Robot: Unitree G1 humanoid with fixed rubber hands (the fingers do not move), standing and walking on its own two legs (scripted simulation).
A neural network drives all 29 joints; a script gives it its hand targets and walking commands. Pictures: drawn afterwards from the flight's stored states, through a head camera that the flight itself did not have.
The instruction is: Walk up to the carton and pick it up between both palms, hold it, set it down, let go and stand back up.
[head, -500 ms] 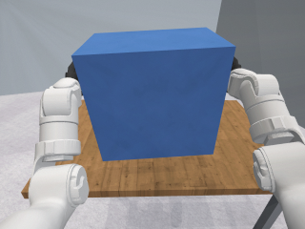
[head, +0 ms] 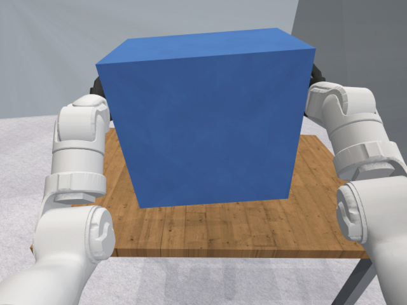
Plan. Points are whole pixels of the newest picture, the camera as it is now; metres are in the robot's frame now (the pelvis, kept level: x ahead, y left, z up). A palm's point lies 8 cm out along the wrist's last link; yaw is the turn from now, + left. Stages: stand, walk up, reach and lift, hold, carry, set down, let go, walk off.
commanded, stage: hold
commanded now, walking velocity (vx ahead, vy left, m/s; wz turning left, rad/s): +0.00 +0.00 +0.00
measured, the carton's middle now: (207, 118) +0.38 +0.01 +0.28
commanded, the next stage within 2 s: set down in 1.74 s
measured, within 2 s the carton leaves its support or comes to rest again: neither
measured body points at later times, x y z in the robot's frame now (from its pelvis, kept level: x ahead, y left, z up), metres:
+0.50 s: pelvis +0.01 +0.00 +0.00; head -0.07 +0.02 +0.44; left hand +0.40 +0.20 +0.28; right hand +0.40 -0.19 +0.32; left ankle +0.03 +0.13 -0.75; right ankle -0.02 -0.11 -0.75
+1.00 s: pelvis +0.01 -0.01 +0.00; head -0.09 -0.01 +0.44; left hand +0.38 +0.19 +0.31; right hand +0.39 -0.20 +0.32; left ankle +0.03 +0.13 -0.75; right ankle -0.02 -0.11 -0.75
